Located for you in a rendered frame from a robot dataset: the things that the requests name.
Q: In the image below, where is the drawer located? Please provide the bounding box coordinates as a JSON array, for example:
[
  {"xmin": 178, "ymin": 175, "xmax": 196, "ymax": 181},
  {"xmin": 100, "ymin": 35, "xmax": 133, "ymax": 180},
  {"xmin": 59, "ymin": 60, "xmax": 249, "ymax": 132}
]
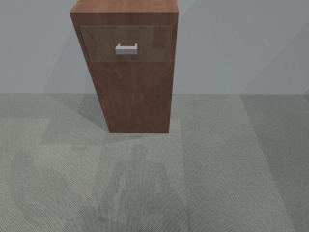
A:
[{"xmin": 79, "ymin": 25, "xmax": 172, "ymax": 61}]

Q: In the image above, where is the cabinet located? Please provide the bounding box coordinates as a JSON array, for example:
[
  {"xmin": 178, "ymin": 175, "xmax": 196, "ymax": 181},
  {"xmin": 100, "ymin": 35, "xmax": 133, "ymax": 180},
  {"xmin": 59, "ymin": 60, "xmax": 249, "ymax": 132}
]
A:
[{"xmin": 70, "ymin": 0, "xmax": 179, "ymax": 134}]

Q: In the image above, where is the handle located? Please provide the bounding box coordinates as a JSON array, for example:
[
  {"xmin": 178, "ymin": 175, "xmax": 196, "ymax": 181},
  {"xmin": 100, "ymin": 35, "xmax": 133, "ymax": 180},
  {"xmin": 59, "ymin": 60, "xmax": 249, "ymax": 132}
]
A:
[{"xmin": 115, "ymin": 43, "xmax": 138, "ymax": 55}]

